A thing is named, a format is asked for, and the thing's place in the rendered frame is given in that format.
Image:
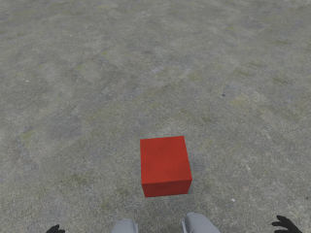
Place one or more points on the robot right hand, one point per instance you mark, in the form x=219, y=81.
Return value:
x=285, y=222

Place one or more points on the left robot thigh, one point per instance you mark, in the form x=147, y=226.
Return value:
x=125, y=226

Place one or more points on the right robot thigh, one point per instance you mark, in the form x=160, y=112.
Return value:
x=198, y=223

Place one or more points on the carton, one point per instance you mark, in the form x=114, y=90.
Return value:
x=165, y=166

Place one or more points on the robot thigh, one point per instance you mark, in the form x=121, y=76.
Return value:
x=125, y=226
x=198, y=223

